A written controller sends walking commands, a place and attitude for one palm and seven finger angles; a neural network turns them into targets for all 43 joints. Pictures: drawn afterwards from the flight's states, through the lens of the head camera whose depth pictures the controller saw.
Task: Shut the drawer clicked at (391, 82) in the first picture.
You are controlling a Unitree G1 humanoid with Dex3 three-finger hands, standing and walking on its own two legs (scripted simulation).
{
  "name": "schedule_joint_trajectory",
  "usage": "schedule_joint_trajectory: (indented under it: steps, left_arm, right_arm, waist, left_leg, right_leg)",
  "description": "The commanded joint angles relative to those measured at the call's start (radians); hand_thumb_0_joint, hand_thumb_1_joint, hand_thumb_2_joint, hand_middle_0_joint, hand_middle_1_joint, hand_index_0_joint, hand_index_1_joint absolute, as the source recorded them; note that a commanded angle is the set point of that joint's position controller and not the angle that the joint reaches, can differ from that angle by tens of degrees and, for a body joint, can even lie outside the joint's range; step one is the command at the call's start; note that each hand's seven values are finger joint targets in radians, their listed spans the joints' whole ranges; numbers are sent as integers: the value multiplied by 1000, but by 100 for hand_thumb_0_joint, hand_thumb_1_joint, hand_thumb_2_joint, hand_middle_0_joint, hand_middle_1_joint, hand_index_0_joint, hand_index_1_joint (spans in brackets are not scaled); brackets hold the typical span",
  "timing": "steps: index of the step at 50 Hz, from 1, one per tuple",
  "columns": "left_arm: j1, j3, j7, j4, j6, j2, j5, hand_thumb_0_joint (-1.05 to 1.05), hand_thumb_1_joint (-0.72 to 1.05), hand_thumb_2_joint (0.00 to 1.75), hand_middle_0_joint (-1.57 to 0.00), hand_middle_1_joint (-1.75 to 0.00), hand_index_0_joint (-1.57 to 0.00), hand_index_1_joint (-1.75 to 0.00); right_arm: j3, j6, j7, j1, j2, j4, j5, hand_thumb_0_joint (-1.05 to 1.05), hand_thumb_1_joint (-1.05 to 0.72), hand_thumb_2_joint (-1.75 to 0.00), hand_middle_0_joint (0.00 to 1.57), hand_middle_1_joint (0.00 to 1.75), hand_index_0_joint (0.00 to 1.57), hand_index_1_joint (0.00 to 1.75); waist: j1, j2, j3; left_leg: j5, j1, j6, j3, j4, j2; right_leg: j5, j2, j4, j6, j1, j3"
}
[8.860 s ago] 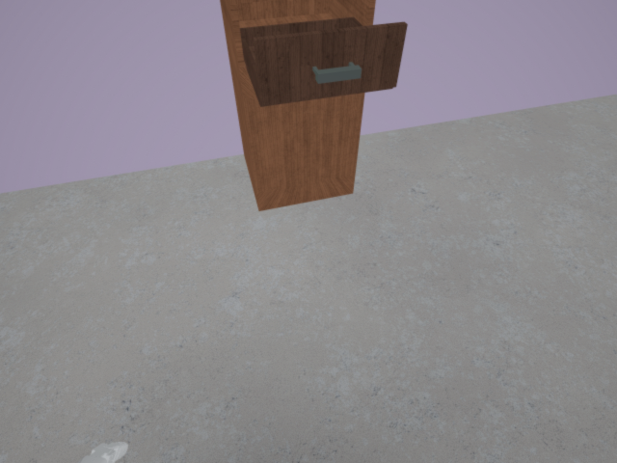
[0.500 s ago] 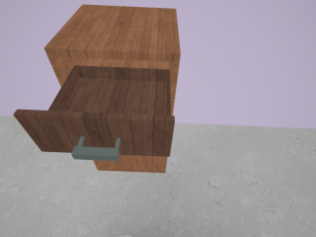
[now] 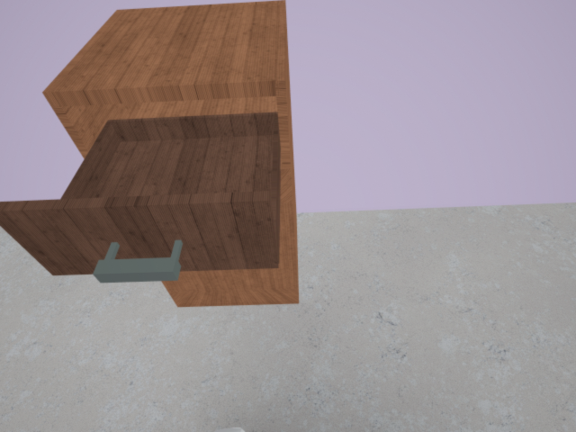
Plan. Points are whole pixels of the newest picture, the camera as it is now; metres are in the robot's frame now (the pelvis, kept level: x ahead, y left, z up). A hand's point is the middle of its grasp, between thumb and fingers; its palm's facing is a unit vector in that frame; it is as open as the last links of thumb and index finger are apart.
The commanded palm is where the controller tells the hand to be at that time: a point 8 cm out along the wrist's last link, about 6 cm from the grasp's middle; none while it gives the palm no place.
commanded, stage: come to a stop and stand still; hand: left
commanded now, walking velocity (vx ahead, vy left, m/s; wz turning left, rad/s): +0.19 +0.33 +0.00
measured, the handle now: (142, 258) +0.36 +0.27 +0.02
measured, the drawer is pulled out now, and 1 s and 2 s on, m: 0.28 0.28 0.28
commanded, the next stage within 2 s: look again from close up in 1.00 s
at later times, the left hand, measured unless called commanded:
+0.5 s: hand out of the picture -0.08 +0.18 -0.14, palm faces +0.13 -0.96 -0.26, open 7.4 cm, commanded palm none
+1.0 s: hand out of the picture +0.00 +0.25 -0.16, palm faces +0.04 -0.98 -0.20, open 7.3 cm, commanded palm none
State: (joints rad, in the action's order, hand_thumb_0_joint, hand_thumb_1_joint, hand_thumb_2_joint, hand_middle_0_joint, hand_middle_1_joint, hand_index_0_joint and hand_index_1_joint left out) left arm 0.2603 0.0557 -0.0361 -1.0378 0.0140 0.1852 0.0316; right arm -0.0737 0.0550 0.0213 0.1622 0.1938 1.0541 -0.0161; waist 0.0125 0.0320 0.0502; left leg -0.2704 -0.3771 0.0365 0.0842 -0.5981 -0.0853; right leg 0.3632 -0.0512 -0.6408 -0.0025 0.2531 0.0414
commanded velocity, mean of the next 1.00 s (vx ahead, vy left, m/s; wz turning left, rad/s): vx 0.03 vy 0.07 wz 0.00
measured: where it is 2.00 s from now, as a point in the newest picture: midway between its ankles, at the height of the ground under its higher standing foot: outside the picture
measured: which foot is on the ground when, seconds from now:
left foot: up 0.00-0.58, down 0.60-1.00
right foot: down 0.00-1.00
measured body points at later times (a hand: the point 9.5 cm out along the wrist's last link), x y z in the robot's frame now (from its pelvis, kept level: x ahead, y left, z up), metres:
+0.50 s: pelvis -0.02 +0.01 +0.03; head -0.01 -0.02 +0.47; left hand -0.08 +0.23 -0.12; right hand +0.03 -0.24 -0.14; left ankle -0.03 +0.18 -0.67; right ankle -0.01 -0.11 -0.72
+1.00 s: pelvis -0.01 +0.07 +0.02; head -0.01 +0.07 +0.47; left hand +0.00 +0.30 -0.14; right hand +0.01 -0.15 -0.14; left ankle -0.03 +0.17 -0.72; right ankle -0.02 -0.06 -0.72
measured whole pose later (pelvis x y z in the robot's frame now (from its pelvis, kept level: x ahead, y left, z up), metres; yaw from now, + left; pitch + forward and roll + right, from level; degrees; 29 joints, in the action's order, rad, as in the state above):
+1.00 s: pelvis -0.01 +0.07 +0.02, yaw +0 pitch -1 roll +0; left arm 0.25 0.01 -0.03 -1.13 0.00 0.15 0.02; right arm -0.01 0.00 0.04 0.24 0.16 1.12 -0.01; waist 0.00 0.00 0.02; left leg -0.24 -0.15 -0.03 0.06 -0.40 0.02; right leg 0.25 -0.05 -0.42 -0.02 0.16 0.04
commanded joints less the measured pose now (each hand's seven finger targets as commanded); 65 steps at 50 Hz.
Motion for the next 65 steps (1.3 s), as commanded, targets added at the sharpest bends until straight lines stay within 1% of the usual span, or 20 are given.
schedule_joint_trajectory:
  steps: [1, 5, 11, 20, 25, 27, 28, 30, 31, 32, 33, 34, 39, 42, 47, 54, 55, 56, 57, 65]
  left_arm:
    - [16, 18, -5, 66, -16, 189, -2, 0, 90, 90, -20, -30, -20, -30]
    - [57, 17, -1, 53, -34, 146, -14, 0, 90, 90, -20, -30, -20, -30]
    - [212, 27, -21, 7, -45, 141, -14, 0, 90, 90, -20, -30, -20, -30]
    - [147, 16, -11, 17, -33, 120, 2, 0, 90, 90, -20, -30, -20, -30]
    - [125, 21, -1, -2, -24, 143, 4, 0, 90, 90, -20, -30, -20, -30]
    - [96, 16, 0, -10, -19, 134, -5, 0, 90, 90, -20, -30, -20, -30]
    - [102, 10, -1, -14, -16, 102, -9, 0, 90, 90, -20, -30, -20, -30]
    - [145, -7, -2, -14, -8, 20, -17, 0, 90, 90, -20, -30, -20, -30]
    - [140, -12, -4, -20, -7, 11, -12, 0, 90, 90, -20, -30, -20, -30]
    - [154, -16, 2, -12, -10, -5, -11, 0, 90, 90, -20, -30, -20, -30]
    - [120, -18, -2, -37, 1, 2, -5, 0, 90, 90, -20, -30, -20, -30]
    - [108, -14, 0, -45, 3, 28, -8, 0, 90, 90, -20, -30, -20, -30]
    - [120, -24, 3, -69, -10, 19, -15, 0, 90, 90, -20, -30, -20, -30]
    - [122, -26, -1, -79, -27, 55, -13, 0, 90, 90, -20, -30, -20, -30]
    - [61, -35, 0, -79, -26, 47, -19, 0, 90, 90, -20, -30, -20, -30]
    - [62, -38, -3, -82, -22, 51, -23, 0, 90, 90, -20, -30, -20, -30]
    - [119, -54, -41, -97, -52, 74, -5, 0, 90, 90, -20, -30, -20, -30]
    - [79, -46, -31, -47, -56, 102, -18, 0, 90, 90, -20, -30, -20, -30]
    - [52, -42, -19, -30, -58, 116, -17, 0, 90, 90, -20, -30, -20, -30]
    - [67, -56, -6, -26, -47, 56, -24, 0, 90, 90, -20, -30, -20, -30]
  right_arm:
    - [-5, 0, -25, -31, 44, -83, -8, 0, -90, -90, 20, 30, 20, 30]
    - [-9, -13, -33, 115, 71, -23, -13, 0, -90, -90, 20, 30, 20, 30]
    - [-5, 3, -29, 93, 83, -62, -15, 0, -90, -90, 20, 30, 20, 30]
    - [4, -1, -28, 75, 67, -67, -4, 0, -90, -90, 20, 30, 20, 30]
    - [20, -34, -20, 73, 31, -57, 10, 0, -90, -90, 20, 30, 20, 30]
    - [25, -48, -12, 142, 25, -27, 13, 0, -90, -90, 20, 30, 20, 30]
    - [26, -61, -7, 169, 40, -14, 14, 0, -90, -90, 20, 30, 20, 30]
    - [13, -71, 4, 167, 141, -25, 2, 0, -90, -90, 20, 30, 20, 30]
    - [16, -61, 6, 126, 145, -35, -2, 0, -90, -90, 20, 30, 20, 30]
    - [16, -61, 16, 97, 143, -45, -5, 0, -90, -90, 20, 30, 20, 30]
    - [29, -71, 17, 84, 102, -26, -3, 0, -90, -90, 20, 30, 20, 30]
    - [37, -70, 21, 82, 74, -17, -1, 0, -90, -90, 20, 30, 20, 30]
    - [40, -75, 30, 89, 67, -8, 4, 0, -90, -90, 20, 30, 20, 30]
    - [44, -78, 25, 104, 38, 4, 16, 0, -90, -90, 20, 30, 20, 30]
    - [48, -75, 20, 136, 42, 38, 10, 0, -90, -90, 20, 30, 20, 30]
    - [60, -78, 18, 159, 37, 71, 9, 0, -90, -90, 20, 30, 20, 30]
    - [66, -95, 0, 94, 88, -1, 14, 0, -90, -90, 20, 30, 20, 30]
    - [67, -84, -4, 151, 46, -20, 4, 0, -90, -90, 20, 30, 20, 30]
    - [68, -84, -9, 141, 45, -11, -8, 0, -90, -90, 20, 30, 20, 30]
    - [75, -98, 5, 209, 64, -20, 3, 0, -90, -90, 20, 30, 20, 30]
  waist:
    - [20, -274, 144]
    - [2, -164, 97]
    - [55, -153, -54]
    - [29, -236, 42]
    - [28, -254, 16]
    - [-10, -240, -8]
    - [-15, -137, -24]
    - [0, 178, -28]
    - [11, 153, 17]
    - [34, 95, 58]
    - [16, 241, 47]
    - [17, 248, 52]
    - [25, 81, -16]
    - [13, -44, -26]
    - [-5, -125, 14]
    - [0, -30, 23]
    - [18, -46, 50]
    - [-23, -10, -9]
    - [-15, 89, 30]
    - [-17, -70, -29]
  left_leg:
    - [-134, -90, -15, -110, -263, 36]
    - [28, -176, 2, -103, -391, 57]
    - [1, -257, 39, -130, -454, 60]
    - [-39, -111, 23, -94, -316, 35]
    - [-54, 93, 0, -38, -23, 73]
    - [75, 258, -1, -21, 164, 77]
    - [106, 323, -3, -46, 229, 54]
    - [130, 258, -90, -302, 338, -178]
    - [62, 143, -136, -316, 385, -209]
    - [86, 74, -148, -285, 380, -201]
    - [140, 111, -136, -283, 419, -155]
    - [237, 130, -137, -255, 399, -133]
    - [482, 223, -151, -182, 277, -98]
    - [320, 200, -79, -141, 225, -24]
    - [230, 220, -61, -136, 275, -17]
    - [174, 208, -58, -135, 312, -14]
    - [293, 140, -41, -100, 117, -32]
    - [58, 146, -43, -116, 162, 9]
    - [46, 141, -46, -113, 194, 24]
    - [204, 153, -83, -145, 198, -11]
  right_leg:
    - [378, -307, 599, 110, 241, -458]
    - [-39, -227, 470, 61, -23, -247]
    - [-455, -283, 356, 99, -304, -230]
    - [-52, -256, 454, 134, -60, -234]
    - [-114, -210, 404, 126, -2, -187]
    - [-99, -164, 329, 82, 65, -140]
    - [-89, -126, 264, 59, 96, -116]
    - [46, -19, 95, -3, 119, 0]
    - [92, -11, 34, -10, 74, 18]
    - [60, -13, 7, -16, 61, 22]
    - [67, -25, -29, -21, 61, 15]
    - [60, -27, -60, -15, 66, -4]
    - [-60, -27, 119, -21, -16, -7]
    - [-342, -74, 289, 5, -108, -82]
    - [-293, -69, 295, 15, -77, -64]
    - [-227, -65, 317, 11, -92, -67]
    - [-450, -93, 268, 16, -53, -91]
    - [-203, -111, 266, 44, -58, -113]
    - [-154, -97, 257, 59, -29, -108]
    - [-208, -47, 187, 42, -73, -66]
